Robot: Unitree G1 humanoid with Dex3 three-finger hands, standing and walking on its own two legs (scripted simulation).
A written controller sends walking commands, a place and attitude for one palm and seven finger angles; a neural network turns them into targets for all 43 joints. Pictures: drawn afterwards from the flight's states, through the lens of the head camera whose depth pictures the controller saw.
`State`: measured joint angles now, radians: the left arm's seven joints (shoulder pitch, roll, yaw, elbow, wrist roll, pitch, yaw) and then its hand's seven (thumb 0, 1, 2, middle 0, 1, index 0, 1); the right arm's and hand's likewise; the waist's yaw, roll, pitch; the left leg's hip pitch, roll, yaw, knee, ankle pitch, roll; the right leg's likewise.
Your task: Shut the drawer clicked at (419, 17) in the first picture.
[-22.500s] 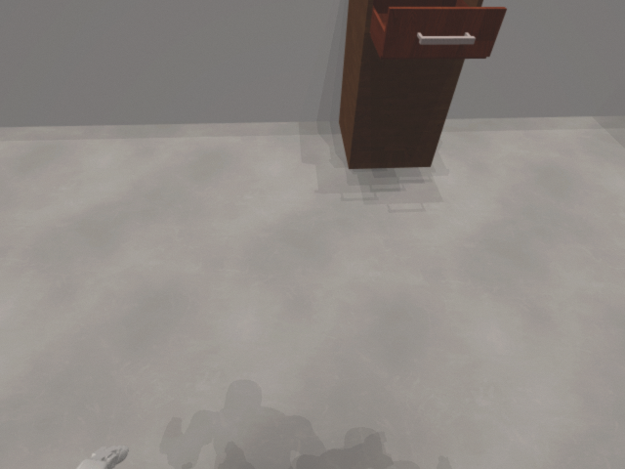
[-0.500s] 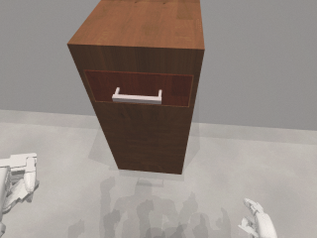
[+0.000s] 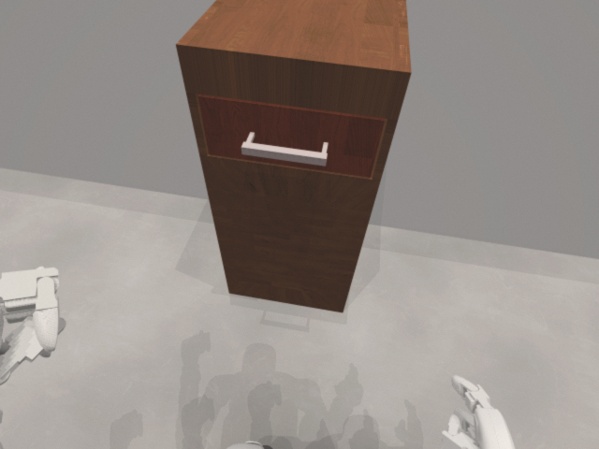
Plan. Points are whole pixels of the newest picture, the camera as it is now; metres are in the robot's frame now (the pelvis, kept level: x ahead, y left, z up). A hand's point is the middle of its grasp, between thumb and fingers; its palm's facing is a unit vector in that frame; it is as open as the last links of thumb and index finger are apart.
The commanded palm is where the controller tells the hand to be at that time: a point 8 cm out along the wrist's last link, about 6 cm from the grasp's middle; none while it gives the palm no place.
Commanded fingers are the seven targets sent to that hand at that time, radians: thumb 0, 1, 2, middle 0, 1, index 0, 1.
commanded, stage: step back with the hand held close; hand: left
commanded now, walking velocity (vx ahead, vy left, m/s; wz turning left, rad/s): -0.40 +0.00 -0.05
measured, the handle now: (286, 147) +0.69 +0.07 -0.01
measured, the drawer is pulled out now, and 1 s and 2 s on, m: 0.00 0.00 0.00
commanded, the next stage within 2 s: stop stepping back and stand still in 0.32 s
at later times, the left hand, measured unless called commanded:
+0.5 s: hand out of the picture +0.08 +0.24 +0.18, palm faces +0.42 -0.80 -0.43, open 3.3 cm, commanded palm +0.02 +0.27 +0.18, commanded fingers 0.00 0.90 0.90 -1.40 -1.60 -1.40 -1.60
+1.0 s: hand out of the picture +0.05 +0.21 +0.17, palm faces +0.33 -0.83 -0.46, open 3.3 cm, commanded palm -0.01 +0.25 +0.18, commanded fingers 0.00 0.90 0.90 -1.40 -1.60 -1.40 -1.60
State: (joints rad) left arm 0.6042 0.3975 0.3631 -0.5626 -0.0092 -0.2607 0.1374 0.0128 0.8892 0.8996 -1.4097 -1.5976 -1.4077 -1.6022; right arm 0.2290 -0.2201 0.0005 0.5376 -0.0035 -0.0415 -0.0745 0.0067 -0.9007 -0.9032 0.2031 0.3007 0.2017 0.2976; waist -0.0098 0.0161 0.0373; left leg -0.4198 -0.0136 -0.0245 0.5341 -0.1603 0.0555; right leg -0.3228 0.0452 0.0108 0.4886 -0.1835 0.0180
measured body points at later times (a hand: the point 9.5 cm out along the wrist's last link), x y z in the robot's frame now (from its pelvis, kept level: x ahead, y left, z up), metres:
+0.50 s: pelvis -0.11 -0.01 -0.01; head -0.09 +0.01 +0.44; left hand +0.05 +0.28 +0.20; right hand +0.07 -0.22 -0.08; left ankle -0.02 +0.12 -0.73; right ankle -0.10 -0.13 -0.69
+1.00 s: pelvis -0.14 -0.02 +0.00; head -0.14 -0.01 +0.45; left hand +0.03 +0.25 +0.20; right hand -0.01 -0.27 -0.08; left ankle -0.10 +0.10 -0.73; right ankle -0.15 -0.14 -0.73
